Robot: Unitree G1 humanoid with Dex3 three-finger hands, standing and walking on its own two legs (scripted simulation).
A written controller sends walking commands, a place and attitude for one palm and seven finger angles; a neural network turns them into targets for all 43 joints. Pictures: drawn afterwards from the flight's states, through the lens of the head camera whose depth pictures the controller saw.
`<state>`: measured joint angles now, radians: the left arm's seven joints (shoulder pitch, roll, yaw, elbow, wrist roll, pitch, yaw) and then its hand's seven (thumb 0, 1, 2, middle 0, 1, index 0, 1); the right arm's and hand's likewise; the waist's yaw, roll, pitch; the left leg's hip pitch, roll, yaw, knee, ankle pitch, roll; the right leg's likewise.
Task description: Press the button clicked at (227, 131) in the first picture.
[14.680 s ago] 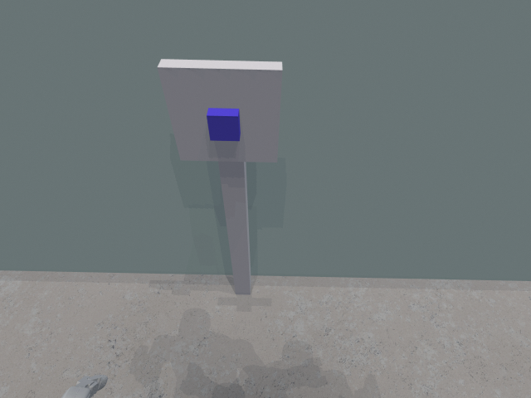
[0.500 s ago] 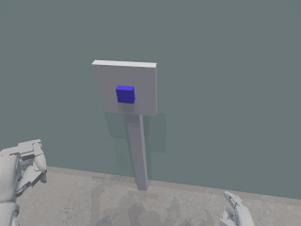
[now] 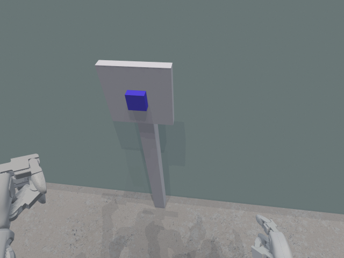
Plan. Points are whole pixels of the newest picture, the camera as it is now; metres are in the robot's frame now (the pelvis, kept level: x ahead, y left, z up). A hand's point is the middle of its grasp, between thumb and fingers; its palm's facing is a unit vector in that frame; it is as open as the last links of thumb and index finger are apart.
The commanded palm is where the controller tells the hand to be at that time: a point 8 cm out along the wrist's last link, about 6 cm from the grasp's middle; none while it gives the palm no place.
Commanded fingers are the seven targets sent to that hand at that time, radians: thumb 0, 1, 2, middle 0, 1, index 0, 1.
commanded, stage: step back with the hand held close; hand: left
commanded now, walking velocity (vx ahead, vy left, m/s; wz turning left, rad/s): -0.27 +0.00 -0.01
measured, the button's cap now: (137, 100) +0.53 +0.16 +0.09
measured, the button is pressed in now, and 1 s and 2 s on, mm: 0 0 0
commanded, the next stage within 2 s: stop stepping back and stand still in 1.08 s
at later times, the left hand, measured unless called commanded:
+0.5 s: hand (13, 227) +0.13 +0.26 +0.15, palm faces +0.32 -0.81 -0.48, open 3.1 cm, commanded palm +0.07 +0.30 +0.17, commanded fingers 0.00 0.90 0.90 -1.30 -1.50 -1.30 -1.50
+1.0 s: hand out of the picture +0.04 +0.28 +0.17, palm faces +0.39 -0.82 -0.43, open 3.1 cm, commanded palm -0.02 +0.32 +0.17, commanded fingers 0.00 0.90 0.90 -1.30 -1.50 -1.30 -1.50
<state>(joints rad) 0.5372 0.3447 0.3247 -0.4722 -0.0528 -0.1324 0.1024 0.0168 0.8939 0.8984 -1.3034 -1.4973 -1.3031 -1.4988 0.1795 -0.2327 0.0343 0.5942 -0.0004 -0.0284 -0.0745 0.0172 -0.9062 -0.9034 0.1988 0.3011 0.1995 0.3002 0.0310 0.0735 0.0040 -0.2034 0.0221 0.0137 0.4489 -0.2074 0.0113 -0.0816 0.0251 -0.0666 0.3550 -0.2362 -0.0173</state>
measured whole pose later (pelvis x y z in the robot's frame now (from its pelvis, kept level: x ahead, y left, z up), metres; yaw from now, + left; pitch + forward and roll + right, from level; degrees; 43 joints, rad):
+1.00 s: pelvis -0.14 +0.03 -0.01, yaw +2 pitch +4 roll -6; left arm 0.60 0.45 0.42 -0.66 -0.05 -0.25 0.15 0.02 0.89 0.90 -1.30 -1.50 -1.30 -1.50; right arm 0.20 -0.15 0.01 0.60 -0.02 -0.10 -0.04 0.02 -0.91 -0.90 0.20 0.30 0.20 0.30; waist 0.00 0.01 -0.04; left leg -0.53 0.04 -0.02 0.38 0.05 0.05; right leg -0.24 0.09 -0.04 0.81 -0.54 -0.01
